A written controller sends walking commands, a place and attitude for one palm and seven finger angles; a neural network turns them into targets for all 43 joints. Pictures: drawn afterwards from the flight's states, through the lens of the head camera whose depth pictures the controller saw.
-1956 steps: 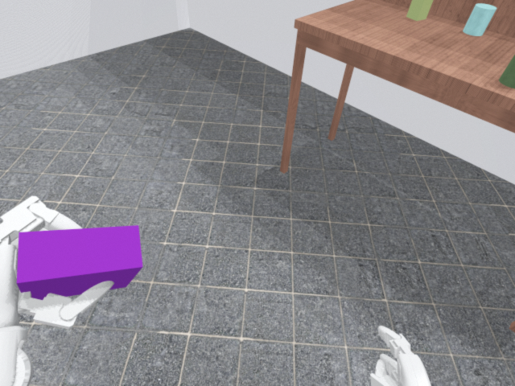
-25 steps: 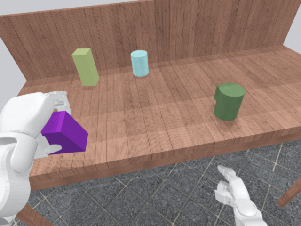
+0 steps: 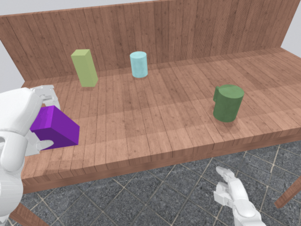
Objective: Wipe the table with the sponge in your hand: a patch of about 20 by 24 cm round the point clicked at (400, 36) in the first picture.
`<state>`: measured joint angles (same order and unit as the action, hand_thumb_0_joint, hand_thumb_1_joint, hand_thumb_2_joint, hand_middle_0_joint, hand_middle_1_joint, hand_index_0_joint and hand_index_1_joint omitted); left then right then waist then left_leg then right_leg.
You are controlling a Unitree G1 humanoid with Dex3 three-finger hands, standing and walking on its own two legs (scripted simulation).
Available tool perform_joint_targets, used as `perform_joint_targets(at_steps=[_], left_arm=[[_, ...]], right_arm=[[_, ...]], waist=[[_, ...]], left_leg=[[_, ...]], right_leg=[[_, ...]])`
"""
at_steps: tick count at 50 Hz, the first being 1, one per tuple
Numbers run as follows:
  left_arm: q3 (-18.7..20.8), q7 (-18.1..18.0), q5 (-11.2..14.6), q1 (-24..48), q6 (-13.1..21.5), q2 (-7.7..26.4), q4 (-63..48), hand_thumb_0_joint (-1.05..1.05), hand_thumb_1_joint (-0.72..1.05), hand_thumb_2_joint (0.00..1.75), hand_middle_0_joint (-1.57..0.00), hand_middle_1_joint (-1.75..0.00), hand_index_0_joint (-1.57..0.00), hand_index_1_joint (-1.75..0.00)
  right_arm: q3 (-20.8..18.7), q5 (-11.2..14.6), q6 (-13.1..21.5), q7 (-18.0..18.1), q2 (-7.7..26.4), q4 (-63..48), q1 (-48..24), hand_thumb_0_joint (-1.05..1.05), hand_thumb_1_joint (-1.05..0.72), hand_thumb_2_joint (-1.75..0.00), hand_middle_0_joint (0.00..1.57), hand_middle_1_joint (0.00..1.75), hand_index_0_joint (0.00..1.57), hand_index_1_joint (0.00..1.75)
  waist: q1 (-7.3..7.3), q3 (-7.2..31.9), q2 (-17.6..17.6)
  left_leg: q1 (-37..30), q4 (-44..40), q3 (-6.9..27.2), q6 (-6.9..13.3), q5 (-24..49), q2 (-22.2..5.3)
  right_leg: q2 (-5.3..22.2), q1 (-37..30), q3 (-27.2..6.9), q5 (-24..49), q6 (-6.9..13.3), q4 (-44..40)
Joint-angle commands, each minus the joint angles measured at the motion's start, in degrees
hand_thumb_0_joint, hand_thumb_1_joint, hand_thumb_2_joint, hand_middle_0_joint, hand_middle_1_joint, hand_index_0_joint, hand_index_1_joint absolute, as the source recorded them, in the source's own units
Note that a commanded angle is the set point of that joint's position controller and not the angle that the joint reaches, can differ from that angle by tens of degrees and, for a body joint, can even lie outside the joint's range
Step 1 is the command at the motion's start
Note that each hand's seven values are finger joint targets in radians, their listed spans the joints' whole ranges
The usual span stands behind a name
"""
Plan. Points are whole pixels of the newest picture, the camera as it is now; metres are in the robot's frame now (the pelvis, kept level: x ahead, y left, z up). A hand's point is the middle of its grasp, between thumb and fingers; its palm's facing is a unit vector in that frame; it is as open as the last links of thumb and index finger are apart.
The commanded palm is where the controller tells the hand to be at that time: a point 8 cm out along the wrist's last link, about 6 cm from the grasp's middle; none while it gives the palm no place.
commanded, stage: bring the sponge back beside the body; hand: left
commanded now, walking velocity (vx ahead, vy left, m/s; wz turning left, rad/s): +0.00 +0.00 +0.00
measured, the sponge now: (48, 133) +0.22 +0.29 +0.18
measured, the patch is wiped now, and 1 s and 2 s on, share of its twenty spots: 1.00 1.00 1.00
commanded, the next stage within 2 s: step back with the hand held close in 0.04 s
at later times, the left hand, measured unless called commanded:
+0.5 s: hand (55, 99) +0.23 +0.25 +0.27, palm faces +0.46 -0.79 -0.40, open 9.2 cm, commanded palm +0.16 +0.30 +0.27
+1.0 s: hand out of the picture +0.13 +0.29 +0.29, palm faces +0.61 -0.74 -0.28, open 9.2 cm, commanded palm +0.08 +0.32 +0.27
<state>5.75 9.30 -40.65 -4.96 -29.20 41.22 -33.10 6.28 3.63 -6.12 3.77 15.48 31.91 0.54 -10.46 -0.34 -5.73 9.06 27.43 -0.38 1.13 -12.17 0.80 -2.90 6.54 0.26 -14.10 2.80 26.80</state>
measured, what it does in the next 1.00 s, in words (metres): lifts its right foot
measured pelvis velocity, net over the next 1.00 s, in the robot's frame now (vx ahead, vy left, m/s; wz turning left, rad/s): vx -0.07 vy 0.03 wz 0.02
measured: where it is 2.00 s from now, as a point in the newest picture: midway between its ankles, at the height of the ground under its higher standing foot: outside the picture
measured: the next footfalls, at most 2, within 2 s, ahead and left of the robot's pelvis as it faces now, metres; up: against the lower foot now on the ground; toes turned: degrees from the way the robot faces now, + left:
right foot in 1.06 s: -0.05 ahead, -0.10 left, +0.00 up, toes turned +3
left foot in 1.26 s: -0.10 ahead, +0.16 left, +0.00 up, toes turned +3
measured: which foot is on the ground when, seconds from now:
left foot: down 0.00-1.00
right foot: down 0.00-0.82, up 0.84-1.00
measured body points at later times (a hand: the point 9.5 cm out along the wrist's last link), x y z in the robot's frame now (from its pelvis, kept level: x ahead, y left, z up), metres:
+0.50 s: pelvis +0.00 +0.02 -0.01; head +0.02 +0.04 +0.44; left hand +0.20 +0.29 +0.29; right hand +0.15 -0.22 -0.10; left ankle +0.02 +0.11 -0.74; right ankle +0.01 -0.09 -0.73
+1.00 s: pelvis -0.07 +0.03 -0.01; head -0.07 +0.05 +0.44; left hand +0.10 +0.33 +0.30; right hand +0.12 -0.18 -0.08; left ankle -0.01 +0.12 -0.74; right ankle -0.08 -0.10 -0.72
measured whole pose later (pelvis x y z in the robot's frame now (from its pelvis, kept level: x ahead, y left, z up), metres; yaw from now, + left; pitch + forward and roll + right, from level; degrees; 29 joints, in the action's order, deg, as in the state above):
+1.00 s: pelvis -0.07 +0.03 -0.01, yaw +1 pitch +2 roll -2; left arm 31.1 -9.9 3.8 -9.5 8.6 27.2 -36.5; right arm 1.5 1.5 1.9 2.8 11.2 32.7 11.0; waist -1.8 2.6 -0.5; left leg 24.1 32.9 0.8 2.7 -10.7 1.1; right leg -2.5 20.8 -1.2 -25.1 -0.1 41.3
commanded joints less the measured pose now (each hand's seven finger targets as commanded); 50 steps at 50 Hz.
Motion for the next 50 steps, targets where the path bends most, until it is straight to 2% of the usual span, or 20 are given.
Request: perform_joint_targets(at_steps=[1,5,8,9,10,11,12,14,16,19,21,25,28,31,35,37,40,42,45,50], left_arm=[[7.4,-1.3,-0.9,10.4,-0.2,9.6,-6.0,0.0,0.1,1.3,-1.2,-1.6,-1.2,-1.6],[8.6,-1.1,-1.2,10.6,-0.2,11.2,-12.2,0.0,0.1,1.3,-1.2,-1.6,-1.2,-1.6],[4.6,-1.2,-2.5,10.3,-0.7,7.3,-3.1,0.0,0.1,1.3,-1.2,-1.6,-1.2,-1.6],[18.6,-8.0,41.2,25.7,14.8,-1.2,-16.4,0.0,0.1,1.3,-1.2,-1.6,-1.2,-1.6],[20.3,-10.7,41.3,7.8,19.4,2.5,-3.9,0.0,0.1,1.3,-1.2,-1.6,-1.2,-1.6],[17.8,-11.7,41.8,4.6,21.3,-0.6,-6.3,0.0,0.1,1.3,-1.2,-1.6,-1.2,-1.6],[24.1,-13.7,43.8,4.7,23.6,3.8,-12.4,0.0,0.1,1.3,-1.2,-1.6,-1.2,-1.6],[27.8,-16.0,45.1,5.0,28.7,6.6,-22.8,0.0,0.1,1.3,-1.2,-1.6,-1.2,-1.6],[27.6,-17.4,45.6,-0.3,31.3,3.0,-26.2,0.0,0.1,1.3,-1.2,-1.6,-1.2,-1.6],[30.9,-18.7,45.4,-3.6,33.3,2.7,-25.4,0.0,0.1,1.3,-1.2,-1.6,-1.2,-1.6],[29.5,-18.4,44.8,-3.4,34.7,-0.3,-21.8,0.0,0.1,1.3,-1.2,-1.6,-1.2,-1.6],[29.9,-18.0,45.0,-5.1,36.0,-1.5,-13.7,0.0,0.1,1.3,-1.2,-1.6,-1.2,-1.6],[30.1,-17.4,45.4,-9.4,36.9,-2.2,-12.6,0.0,0.1,1.3,-1.2,-1.6,-1.2,-1.6],[31.3,-17.8,45.8,-14.8,38.4,-1.4,-16.6,0.0,0.1,1.3,-1.2,-1.6,-1.2,-1.6],[34.3,-18.7,46.1,-18.0,40.9,1.5,-24.3,0.0,0.1,1.3,-1.2,-1.6,-1.2,-1.6],[34.9,-19.4,46.0,-16.7,41.1,1.8,-26.3,0.0,0.1,1.3,-1.2,-1.6,-1.2,-1.6],[35.3,-20.2,45.6,-13.7,41.5,0.4,-25.1,0.0,0.1,1.3,-1.2,-1.6,-1.2,-1.6],[34.1,-20.3,45.3,-7.2,41.3,-0.3,-23.1,0.0,0.1,1.3,-1.2,-1.6,-1.2,-1.6],[30.6,-20.3,44.6,1.0,40.6,-2.4,-13.9,0.0,0.1,1.3,-1.2,-1.6,-1.2,-1.6],[22.4,-17.9,44.7,1.8,38.7,-8.8,-8.1,0.0,0.1,1.3,-1.2,-1.6,-1.2,-1.6]], right_arm=[[-2.2,0.0,3.7,0.3,5.0,-11.6,-15.1,0.0,-0.9,-0.9,0.2,0.3,0.2,0.3],[-2.1,-0.2,4.2,0.3,5.0,-12.8,-16.0,0.0,-0.9,-0.9,0.2,0.3,0.2,0.3],[-2.0,-0.5,3.4,0.7,5.3,-11.0,-14.1,0.0,-0.9,-0.9,0.2,0.3,0.2,0.3],[-2.5,1.1,4.7,-0.9,2.5,-21.2,-4.1,0.0,-0.9,-0.9,0.2,0.3,0.2,0.3],[-1.8,-1.1,5.0,-0.4,4.7,-14.6,0.2,0.0,-0.9,-0.9,0.2,0.3,0.2,0.3],[-2.4,-1.5,4.3,-0.5,3.5,-14.3,-0.2,0.0,-0.9,-0.9,0.2,0.3,0.2,0.3],[-3.6,-1.1,3.3,-0.2,4.6,-13.4,2.4,0.0,-0.9,-0.9,0.2,0.3,0.2,0.3],[-3.0,-1.8,3.3,-0.1,3.9,-12.2,2.3,0.0,-0.9,-0.9,0.2,0.3,0.2,0.3],[-4.1,-2.3,3.2,0.2,5.2,-12.2,3.4,0.0,-0.9,-0.9,0.2,0.3,0.2,0.3],[-5.0,-2.9,4.0,-0.5,5.8,-12.2,3.6,0.0,-0.9,-0.9,0.2,0.3,0.2,0.3],[-5.4,-3.5,4.7,-1.3,5.0,-9.8,5.2,0.0,-0.9,-0.9,0.2,0.3,0.2,0.3],[-6.4,-3.0,5.4,-2.0,5.5,-7.9,5.6,0.0,-0.9,-0.9,0.2,0.3,0.2,0.3],[-7.2,-2.0,4.5,-1.9,6.1,-8.5,4.6,0.0,-0.9,-0.9,0.2,0.3,0.2,0.3],[-8.2,-0.8,4.0,-1.9,5.3,-8.5,5.2,0.0,-0.9,-0.9,0.2,0.3,0.2,0.3],[-7.4,-1.4,5.2,-1.4,3.1,-8.5,5.5,0.0,-0.9,-0.9,0.2,0.3,0.2,0.3],[-7.2,-1.9,6.1,-0.9,3.1,-8.0,5.6,0.0,-0.9,-0.9,0.2,0.3,0.2,0.3],[-7.8,-2.5,7.8,0.0,5.1,-8.9,5.9,0.0,-0.9,-0.9,0.2,0.3,0.2,0.3],[-8.2,-2.9,8.9,0.0,5.1,-8.8,6.9,0.0,-0.9,-0.9,0.2,0.3,0.2,0.3],[-8.5,-2.9,11.2,0.0,4.6,-6.4,9.8,0.0,-0.9,-0.9,0.2,0.3,0.2,0.3],[-7.7,-1.7,10.9,-1.0,5.0,-7.3,6.5,0.0,-0.9,-0.9,0.2,0.3,0.2,0.3]], waist=[[0.25,7.1,1.8],[-0.3,11.3,0.1],[1.47,5.8,3.4],[10.65,-7.0,7.8],[8.25,2.4,14.5],[8.96,2.2,15.8],[8.95,4.3,18.4],[10.2,10.1,10.4],[10.01,13.0,-3.8],[9.02,13.8,-16.6],[9.28,12.9,-13.7],[9.99,13.4,-2.6],[10.55,13.7,5.7],[12.33,15.0,13.0],[12.54,14.2,8.4],[12.57,11.7,5.5],[11.0,12.0,-6.2],[11.0,12.0,-11.6],[11.62,10.0,-7.7],[10.72,9.0,-3.4]], left_leg=[[-2.8,-3.4,2.3,0.3,7.4,0.6],[-3.1,-2.9,2.7,0.4,8.8,0.9],[-2.3,-3.1,1.7,0.4,7.5,0.7],[-3.5,0.7,4.6,1.1,-6.7,0.5],[-3.6,4.2,5.4,1.8,-8.4,-0.1],[-3.0,6.7,5.2,1.4,-8.3,0.8],[-3.1,12.4,5.1,1.1,-7.7,-0.3],[-3.3,12.2,4.2,0.7,-3.3,-1.9],[1.0,4.2,7.9,0.9,5.8,-5.9],[2.7,-1.5,14.5,2.5,28.7,-10.5],[-1.9,-2.7,16.7,2.3,40.0,-11.8],[-3.3,-1.2,16.7,1.6,41.4,-12.3],[7.1,4.4,13.2,1.0,25.5,-10.1],[9.6,11.9,7.6,-0.4,9.0,-6.1],[10.3,18.4,4.4,-1.0,-6.4,-4.4],[9.5,12.6,5.6,-0.7,-4.7,-5.8],[13.8,-1.1,13.4,2.0,5.0,-10.7],[13.2,-8.1,16.9,2.9,7.6,-14.0],[8.5,-9.2,18.1,5.3,5.6,-16.2],[5.9,-4.3,14.0,3.4,7.9,-12.8]], right_leg=[[1.2,3.2,-4.2,2.4,1.1,-7.0],[1.4,0.9,-4.7,4.0,1.4,-5.4],[1.0,4.4,-3.2,2.5,1.0,-6.5],[1.6,18.7,-10.9,-2.9,0.5,-15.3],[4.9,18.6,-11.0,-6.1,1.7,-13.8],[6.3,20.0,-11.3,-6.7,2.5,-13.0],[10.9,20.8,-12.8,-6.8,2.7,-13.9],[14.2,18.0,-14.7,2.3,3.9,-9.6],[11.7,9.9,-8.6,16.8,2.7,0.8],[4.4,9.0,-2.8,3.9,-0.7,11.3],[1.4,14.9,-1.3,-9.5,-1.6,12.0],[0.9,13.0,-1.5,-4.5,-2.0,4.8],[6.3,2.2,-5.1,16.3,-0.7,-3.2],[14.9,4.3,-9.2,29.9,2.4,-1.3],[20.0,11.3,-12.4,25.0,4.5,-2.4],[18.0,15.1,-11.1,19.1,3.2,-0.9],[5.7,10.9,-3.1,8.9,-1.2,8.7],[1.4,13.0,-0.9,-10.9,-2.2,17.9],[0.9,19.5,-3.2,-15.4,-2.6,25.9],[1.3,12.4,-2.1,-4.2,-2.9,1.6]])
